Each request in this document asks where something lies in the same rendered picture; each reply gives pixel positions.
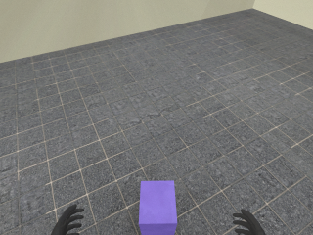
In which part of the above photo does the right robot hand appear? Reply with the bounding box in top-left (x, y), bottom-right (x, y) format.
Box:
top-left (232, 209), bottom-right (266, 235)

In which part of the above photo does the left robot hand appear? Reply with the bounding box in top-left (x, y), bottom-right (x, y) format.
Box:
top-left (51, 204), bottom-right (84, 235)

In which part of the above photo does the carton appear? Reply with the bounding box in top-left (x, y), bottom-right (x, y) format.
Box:
top-left (139, 180), bottom-right (178, 235)

